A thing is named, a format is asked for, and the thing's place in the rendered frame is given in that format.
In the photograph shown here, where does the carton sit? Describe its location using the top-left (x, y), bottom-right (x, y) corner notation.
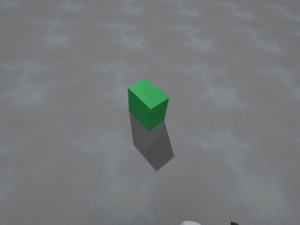
top-left (127, 79), bottom-right (169, 131)

